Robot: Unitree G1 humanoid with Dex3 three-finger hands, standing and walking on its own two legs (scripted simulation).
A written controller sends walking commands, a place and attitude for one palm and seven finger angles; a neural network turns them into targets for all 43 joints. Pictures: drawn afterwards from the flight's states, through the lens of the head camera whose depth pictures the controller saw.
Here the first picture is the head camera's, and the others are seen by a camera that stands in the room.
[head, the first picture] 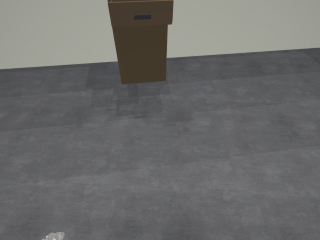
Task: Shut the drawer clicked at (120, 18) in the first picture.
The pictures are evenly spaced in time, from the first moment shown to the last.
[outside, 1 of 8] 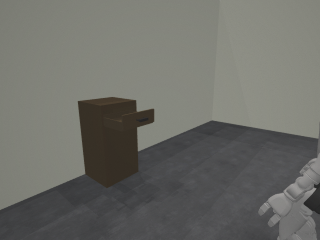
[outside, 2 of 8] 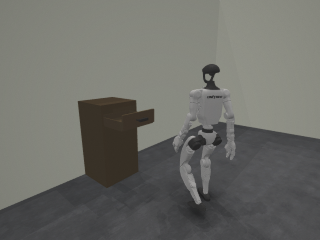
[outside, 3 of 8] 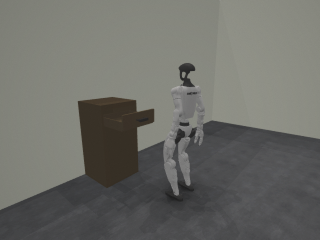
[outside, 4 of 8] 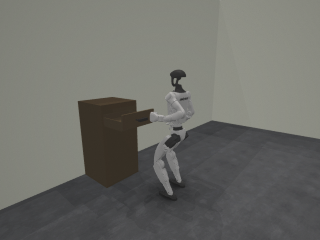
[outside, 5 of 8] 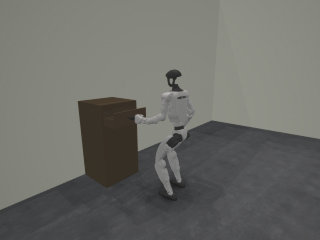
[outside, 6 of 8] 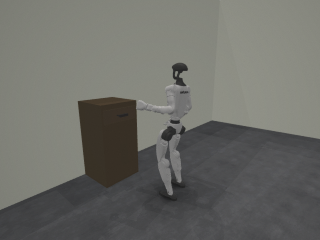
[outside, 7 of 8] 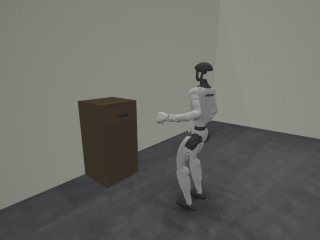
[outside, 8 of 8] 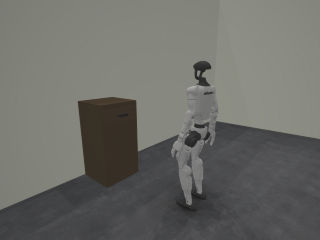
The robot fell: no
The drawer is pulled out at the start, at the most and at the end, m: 0.30 0.30 0.00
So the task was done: yes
